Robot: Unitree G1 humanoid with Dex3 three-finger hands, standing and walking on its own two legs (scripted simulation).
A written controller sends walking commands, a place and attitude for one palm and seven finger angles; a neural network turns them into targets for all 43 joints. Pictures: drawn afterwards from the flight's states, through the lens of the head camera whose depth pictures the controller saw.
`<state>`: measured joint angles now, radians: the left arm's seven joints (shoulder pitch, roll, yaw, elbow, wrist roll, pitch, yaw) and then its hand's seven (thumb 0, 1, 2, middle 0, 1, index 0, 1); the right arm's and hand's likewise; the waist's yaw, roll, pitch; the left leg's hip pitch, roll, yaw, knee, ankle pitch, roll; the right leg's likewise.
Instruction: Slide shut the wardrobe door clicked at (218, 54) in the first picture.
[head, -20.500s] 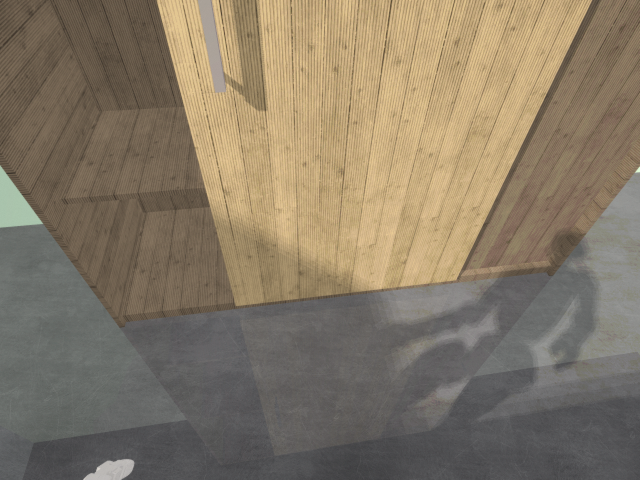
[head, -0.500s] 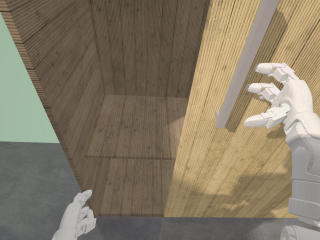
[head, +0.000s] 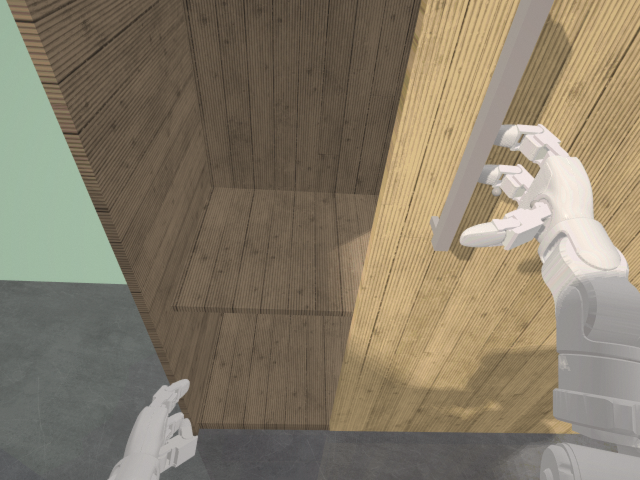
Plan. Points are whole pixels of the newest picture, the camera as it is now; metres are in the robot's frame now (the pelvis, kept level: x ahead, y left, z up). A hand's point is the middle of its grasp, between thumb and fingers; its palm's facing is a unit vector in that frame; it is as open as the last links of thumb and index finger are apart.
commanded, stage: feel for the door with the fingertips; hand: right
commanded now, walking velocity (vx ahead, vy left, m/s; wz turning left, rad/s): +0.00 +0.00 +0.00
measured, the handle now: (475, 134) +0.43 -0.16 +0.27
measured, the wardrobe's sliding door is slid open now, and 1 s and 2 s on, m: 0.39 0.39 0.39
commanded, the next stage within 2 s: slide the fingers in behind the handle in 0.24 s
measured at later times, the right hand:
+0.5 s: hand (485, 179) +0.39 -0.17 +0.24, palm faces +0.01 +1.00 -0.03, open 13.8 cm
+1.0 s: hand (472, 185) +0.38 -0.15 +0.23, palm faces +0.00 +1.00 -0.03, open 14.1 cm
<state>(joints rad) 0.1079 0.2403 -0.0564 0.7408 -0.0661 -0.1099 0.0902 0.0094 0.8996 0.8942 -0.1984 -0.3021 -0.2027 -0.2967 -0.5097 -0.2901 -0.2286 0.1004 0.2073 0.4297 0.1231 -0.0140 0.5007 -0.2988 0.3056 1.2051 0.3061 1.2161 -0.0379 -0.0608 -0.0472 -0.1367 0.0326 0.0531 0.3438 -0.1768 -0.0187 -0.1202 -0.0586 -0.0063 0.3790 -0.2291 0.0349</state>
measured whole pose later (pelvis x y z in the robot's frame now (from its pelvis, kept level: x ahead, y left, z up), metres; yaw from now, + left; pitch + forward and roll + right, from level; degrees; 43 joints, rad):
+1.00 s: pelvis +0.01 +0.00 +0.00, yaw +0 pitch -1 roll +1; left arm 0.08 0.23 -0.06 0.72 -0.06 -0.07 0.08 0.01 0.90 0.89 -0.20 -0.30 -0.20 -0.30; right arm -0.54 -0.25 -0.18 0.11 0.20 0.46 0.09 -0.01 0.50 -0.30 0.30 1.21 0.29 1.19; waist -0.04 -0.06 -0.05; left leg -0.13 0.04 0.05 0.35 -0.19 -0.02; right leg -0.11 -0.06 -0.01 0.38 -0.25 0.03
